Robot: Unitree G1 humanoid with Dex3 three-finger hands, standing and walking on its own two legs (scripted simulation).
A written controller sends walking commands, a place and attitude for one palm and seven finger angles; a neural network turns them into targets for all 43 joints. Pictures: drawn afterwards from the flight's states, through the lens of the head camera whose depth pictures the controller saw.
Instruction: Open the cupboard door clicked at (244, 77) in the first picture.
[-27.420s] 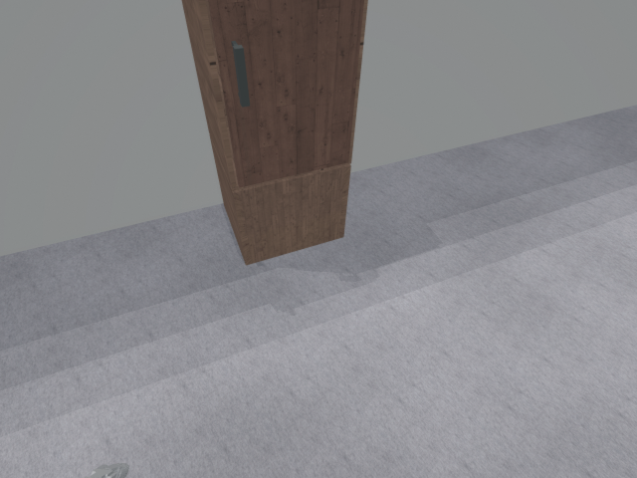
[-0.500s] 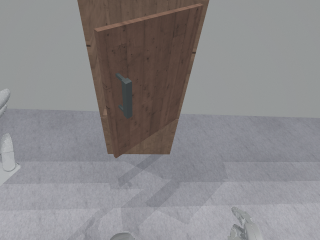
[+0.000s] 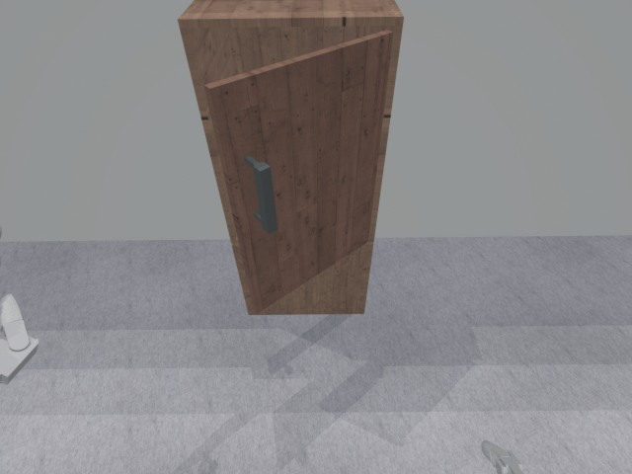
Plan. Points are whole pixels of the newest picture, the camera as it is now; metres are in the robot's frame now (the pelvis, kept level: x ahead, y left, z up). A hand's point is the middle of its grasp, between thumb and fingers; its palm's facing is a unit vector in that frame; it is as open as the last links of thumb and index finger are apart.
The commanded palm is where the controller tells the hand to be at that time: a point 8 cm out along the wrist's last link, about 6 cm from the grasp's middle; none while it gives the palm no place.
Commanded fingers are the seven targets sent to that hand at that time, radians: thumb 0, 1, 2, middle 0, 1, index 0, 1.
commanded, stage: stop stepping back and stand still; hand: left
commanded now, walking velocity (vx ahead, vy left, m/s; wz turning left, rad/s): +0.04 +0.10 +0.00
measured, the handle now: (260, 194) +0.59 +0.16 +0.03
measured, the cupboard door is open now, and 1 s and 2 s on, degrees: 39 39 39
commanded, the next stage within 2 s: let the arm hang, fingers relaxed in 0.94 s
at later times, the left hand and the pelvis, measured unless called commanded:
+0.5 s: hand (4, 362) +0.18 +0.31 +0.14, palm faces +0.40 -0.78 -0.47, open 7.4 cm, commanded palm +0.12 +0.35 +0.17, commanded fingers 0.00 0.90 0.90 -0.20 -0.30 -0.20 -0.30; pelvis -0.02 +0.05 -0.01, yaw -1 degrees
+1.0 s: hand out of the picture +0.16 +0.33 +0.14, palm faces +0.39 -0.79 -0.47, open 7.4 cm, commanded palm +0.10 +0.37 +0.17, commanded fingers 0.00 0.90 0.90 -0.20 -0.30 -0.20 -0.30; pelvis -0.04 +0.07 +0.00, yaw -1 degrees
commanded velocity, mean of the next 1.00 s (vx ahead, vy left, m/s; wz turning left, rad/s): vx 0.00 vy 0.00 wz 0.00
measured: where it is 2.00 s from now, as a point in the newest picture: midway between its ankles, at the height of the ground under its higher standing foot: outside the picture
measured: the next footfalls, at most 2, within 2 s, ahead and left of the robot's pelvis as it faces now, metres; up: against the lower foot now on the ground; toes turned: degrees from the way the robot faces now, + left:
left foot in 0.16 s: +0.02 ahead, +0.17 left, +0.00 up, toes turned +4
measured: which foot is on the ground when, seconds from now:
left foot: up 0.00-0.14, down 0.16-1.00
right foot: down 0.00-1.00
